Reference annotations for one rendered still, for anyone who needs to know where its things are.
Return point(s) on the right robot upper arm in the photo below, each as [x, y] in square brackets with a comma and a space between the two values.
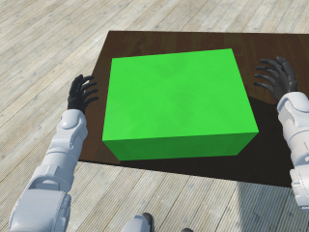
[300, 185]

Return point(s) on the right robot hand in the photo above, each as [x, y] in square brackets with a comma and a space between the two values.
[283, 80]

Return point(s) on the left robot forearm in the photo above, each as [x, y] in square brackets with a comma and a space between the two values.
[61, 157]

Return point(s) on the left robot upper arm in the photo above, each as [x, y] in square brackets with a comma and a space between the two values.
[42, 210]

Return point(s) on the robot left shin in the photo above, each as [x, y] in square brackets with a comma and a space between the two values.
[140, 217]

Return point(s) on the table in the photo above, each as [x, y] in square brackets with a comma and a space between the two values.
[266, 159]

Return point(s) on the carton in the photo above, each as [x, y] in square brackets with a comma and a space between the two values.
[177, 105]

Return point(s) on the left robot thigh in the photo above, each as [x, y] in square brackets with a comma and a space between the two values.
[137, 225]

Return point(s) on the right robot forearm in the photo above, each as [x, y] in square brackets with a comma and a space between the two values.
[293, 109]

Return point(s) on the left robot hand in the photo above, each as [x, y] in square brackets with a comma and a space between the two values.
[77, 96]

